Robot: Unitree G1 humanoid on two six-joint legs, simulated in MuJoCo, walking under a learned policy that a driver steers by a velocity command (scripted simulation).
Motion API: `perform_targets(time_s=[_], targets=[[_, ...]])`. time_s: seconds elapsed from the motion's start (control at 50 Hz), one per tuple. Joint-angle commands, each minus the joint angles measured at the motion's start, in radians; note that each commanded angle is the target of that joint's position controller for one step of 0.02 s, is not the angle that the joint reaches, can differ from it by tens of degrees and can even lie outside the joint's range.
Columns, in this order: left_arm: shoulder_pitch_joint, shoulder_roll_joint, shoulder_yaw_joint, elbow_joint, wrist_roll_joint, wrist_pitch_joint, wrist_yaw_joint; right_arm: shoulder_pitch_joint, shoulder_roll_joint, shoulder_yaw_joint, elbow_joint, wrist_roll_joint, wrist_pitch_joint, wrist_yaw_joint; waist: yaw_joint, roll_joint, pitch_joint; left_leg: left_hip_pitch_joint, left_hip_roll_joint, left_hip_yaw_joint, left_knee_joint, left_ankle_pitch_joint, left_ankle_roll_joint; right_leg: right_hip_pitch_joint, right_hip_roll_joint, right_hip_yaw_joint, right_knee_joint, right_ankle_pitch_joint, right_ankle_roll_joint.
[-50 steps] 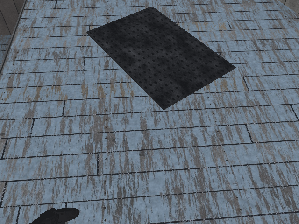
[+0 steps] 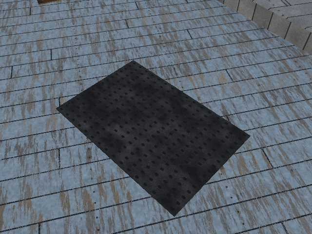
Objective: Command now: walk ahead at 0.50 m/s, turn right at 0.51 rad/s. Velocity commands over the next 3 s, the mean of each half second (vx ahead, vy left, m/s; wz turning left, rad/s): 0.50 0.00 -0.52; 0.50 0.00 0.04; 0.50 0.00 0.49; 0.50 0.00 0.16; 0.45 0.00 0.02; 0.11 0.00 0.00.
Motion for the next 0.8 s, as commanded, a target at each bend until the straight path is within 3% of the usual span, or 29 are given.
perform_targets(time_s=[0.02,0.06,0.1,0.14,0.16,0.18,0.2,0.22,0.24,0.26,0.28,0.3,0.32,0.34,0.4,0.48,0.54,0.6,0.66,0.68,0.7,0.72,0.74,0.76,0.78,0.8], targets=[[-0.121,0.02,-0.006,-0.106,0.001,-0.012,-0.022,-0.016,-0.172,-0.039,-0.05,0.011,0.0,-0.012,-0.014,0.068,0.079,0.001,0.308,-0.061,-0.085,0.365,0.134,-0.029,-0.002,-0.048,-0.104,0.032,-0.017],[-0.158,0.025,-0.005,-0.137,-0.001,-0.011,-0.035,0.002,-0.182,-0.044,-0.039,0.021,0.016,-0.012,-0.017,0.073,0.088,0.072,0.328,-0.041,-0.046,0.429,0.123,-0.041,0.01,-0.076,-0.144,-0.025,-0.036],[-0.145,0.046,0.005,-0.156,-0.002,-0.008,-0.043,-0.016,-0.204,-0.05,-0.042,0.028,0.03,-0.015,0.014,0.099,0.06,0.107,0.332,-0.01,0.04,0.672,0.103,0.035,0.054,-0.126,-0.165,-0.112,-0.069],[-0.032,0.093,0.032,-0.145,-0.006,-0.001,-0.043,-0.038,-0.234,-0.058,-0.052,0.035,0.046,-0.021,0.091,0.14,-0.025,0.113,0.323,0.012,0.236,0.98,0.082,0.212,0.132,-0.181,-0.16,-0.212,-0.113],[0.113,0.138,0.059,-0.111,-0.008,0.0,-0.036,-0.063,-0.24,-0.058,-0.058,0.04,0.052,-0.023,0.177,0.128,-0.098,0.052,0.292,0.032,0.429,0.995,0.057,0.413,0.176,-0.191,-0.224,-0.174,-0.148],[0.279,0.215,0.095,-0.068,-0.006,0.008,-0.015,-0.062,-0.219,-0.049,-0.072,0.029,0.047,-0.026,0.251,0.056,-0.184,-0.167,0.25,0.031,0.716,0.743,0.011,0.717,0.133,-0.062,-0.268,-0.151,-0.194],[0.23,0.333,0.114,-0.089,-0.014,0.008,-0.002,0.019,-0.063,-0.002,-0.135,-0.005,0.018,-0.012,0.125,-0.254,-0.256,-0.658,0.024,-0.022,1.146,-0.208,-0.064,1.074,-0.152,0.523,-0.366,-0.235,-0.394],[0.259,0.265,0.085,-0.118,0.004,-0.009,-0.009,-0.03,-0.12,-0.003,-0.148,0.028,-0.034,0.008,0.171,-0.128,-0.416,-0.782,-0.004,-0.308,1.258,-0.326,-0.041,1.143,-0.238,0.812,-0.526,-0.374,-0.449],[0.241,0.194,0.066,-0.107,0.014,-0.022,-0.012,-0.148,-0.168,-0.015,-0.179,0.067,-0.055,0.018,0.192,-0.056,-0.284,-0.844,0.049,-0.323,1.234,-0.247,-0.01,1.061,-0.202,0.652,-0.534,-0.312,-0.375],[0.179,0.164,0.057,-0.107,0.008,-0.034,-0.016,-0.161,-0.151,-0.011,-0.187,0.058,-0.062,0.013,0.136,0.029,-0.163,-0.819,0.097,-0.32,1.115,-0.16,0.003,0.894,-0.154,0.506,-0.528,-0.191,-0.33],[0.114,0.119,0.042,-0.117,0.004,-0.038,-0.015,-0.168,-0.154,-0.017,-0.169,0.025,-0.055,0.001,0.1,0.071,-0.12,-0.75,0.136,-0.312,1.021,-0.114,0.002,0.773,-0.106,0.397,-0.535,-0.1,-0.287],[0.087,0.113,0.037,-0.132,0.012,-0.041,-0.013,-0.149,-0.162,-0.023,-0.168,0.011,-0.045,-0.001,0.069,0.026,-0.085,-0.672,0.15,-0.313,0.979,-0.091,-0.004,0.664,-0.082,0.34,-0.537,0.064,-0.283],[0.069,0.121,0.038,-0.14,0.016,-0.041,-0.009,-0.117,-0.161,-0.027,-0.171,0.008,-0.03,0.002,0.041,0.011,-0.094,-0.637,0.154,-0.319,0.939,-0.074,-0.02,0.621,-0.075,0.337,-0.56,0.057,-0.291],[0.068,0.124,0.04,-0.142,0.01,-0.044,-0.005,-0.115,-0.157,-0.028,-0.17,0.005,-0.02,0.002,0.037,0.024,-0.085,-0.62,0.156,-0.31,0.894,-0.059,-0.035,0.582,-0.06,0.315,-0.577,0.071,-0.29],[0.11,0.151,0.044,-0.13,0.007,-0.046,0.016,-0.183,-0.112,-0.014,-0.191,-0.003,0.002,0.0,0.053,0.024,-0.048,-0.647,0.144,-0.278,0.73,0.064,-0.076,0.519,-0.035,0.227,-0.6,0.127,-0.274],[0.169,0.14,0.036,-0.099,0.007,-0.041,0.027,-0.309,-0.081,0.002,-0.218,0.005,-0.004,0.012,0.116,-0.026,-0.025,-0.59,0.108,-0.261,0.45,0.335,-0.075,0.502,0.015,0.15,-0.6,0.032,-0.205],[0.213,0.148,0.035,-0.07,0.005,-0.043,0.024,-0.384,-0.091,0.003,-0.242,0.016,-0.014,0.024,0.152,-0.04,0.008,-0.584,0.091,-0.258,0.355,0.39,-0.055,0.543,-0.018,0.18,-0.59,-0.042,-0.198],[0.253,0.15,0.035,-0.043,0.005,-0.035,0.028,-0.433,-0.108,0.001,-0.27,0.016,-0.027,0.04,0.166,-0.039,0.029,-0.65,0.079,-0.26,0.294,0.305,-0.019,0.674,-0.072,0.232,-0.529,0.009,-0.197],[0.253,0.159,0.037,-0.032,0.005,-0.019,0.035,-0.382,-0.129,-0.007,-0.265,0.016,-0.037,0.048,0.131,-0.063,0.013,-0.587,0.046,-0.227,0.253,0.183,0.025,0.754,-0.088,0.243,-0.46,0.204,-0.171],[0.227,0.169,0.038,-0.035,0.006,-0.016,0.036,-0.299,-0.141,-0.017,-0.247,0.015,-0.039,0.045,0.08,-0.086,-0.029,-0.454,0.022,-0.205,0.23,0.188,0.049,0.732,-0.072,0.23,-0.385,0.364,-0.155],[0.196,0.155,0.03,-0.046,0.011,-0.016,0.035,-0.159,-0.181,-0.035,-0.207,0.012,-0.039,0.04,0.009,-0.065,-0.128,-0.258,0.032,-0.206,0.235,0.237,0.088,0.694,-0.02,0.171,-0.233,0.477,-0.13],[0.185,0.118,0.013,-0.07,0.029,-0.018,0.037,0.023,-0.236,-0.047,-0.18,0.001,-0.037,0.035,-0.059,0.024,-0.278,0.029,0.189,-0.396,0.269,0.273,0.167,0.525,0.041,0.116,0.046,0.278,-0.094],[0.331,0.041,-0.009,-0.069,0.014,-0.035,0.029,0.109,-0.296,-0.066,-0.143,0.007,-0.027,0.042,-0.003,0.327,-0.39,0.375,0.393,-0.848,0.195,0.088,0.337,0.128,0.208,0.042,0.405,-0.393,-0.005],[0.287,0.109,-0.003,-0.066,0.009,-0.05,0.025,0.103,-0.202,-0.041,-0.14,0.04,-0.021,0.047,-0.031,0.279,-0.344,0.379,0.388,-0.984,0.091,-0.123,0.32,-0.025,0.17,0.107,0.497,-0.565,-0.008],[0.17,0.154,0.009,-0.094,-0.007,-0.062,0.019,0.025,-0.158,-0.028,-0.159,0.041,-0.012,0.042,-0.036,0.194,-0.178,0.247,0.352,-0.856,0.069,-0.141,0.273,-0.09,0.117,0.09,0.509,-0.484,-0.012],[0.098,0.143,0.004,-0.113,0.0,-0.072,0.019,-0.031,-0.151,-0.022,-0.178,0.025,-0.003,0.039,-0.018,0.094,-0.099,0.109,0.311,-0.758,0.05,-0.056,0.251,-0.07,0.081,0.061,0.466,-0.412,-0.014]])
